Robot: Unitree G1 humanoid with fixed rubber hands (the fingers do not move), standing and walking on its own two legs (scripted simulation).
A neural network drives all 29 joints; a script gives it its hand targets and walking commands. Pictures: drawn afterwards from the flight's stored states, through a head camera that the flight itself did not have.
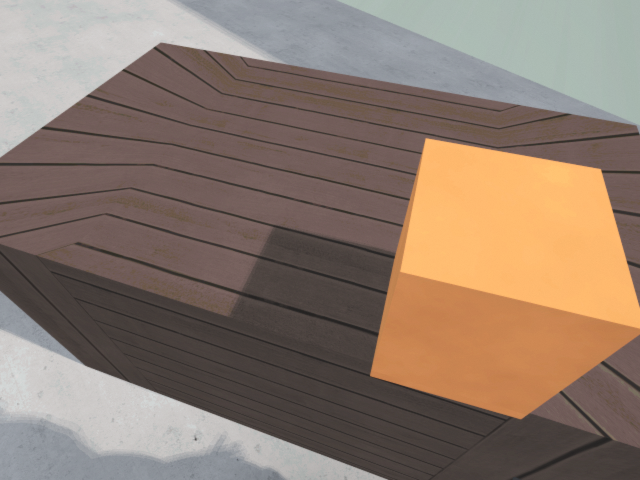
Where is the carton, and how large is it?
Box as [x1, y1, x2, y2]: [370, 138, 639, 418]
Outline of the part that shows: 426,138 393,263 370,375 521,418 639,334 639,307 600,169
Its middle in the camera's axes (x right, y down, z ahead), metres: +0.19 +0.06 +0.49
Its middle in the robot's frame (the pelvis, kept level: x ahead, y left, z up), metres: +0.35 -0.17 +0.06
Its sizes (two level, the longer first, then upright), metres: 0.210 0.200 0.250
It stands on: a pedestal, 0.70 m high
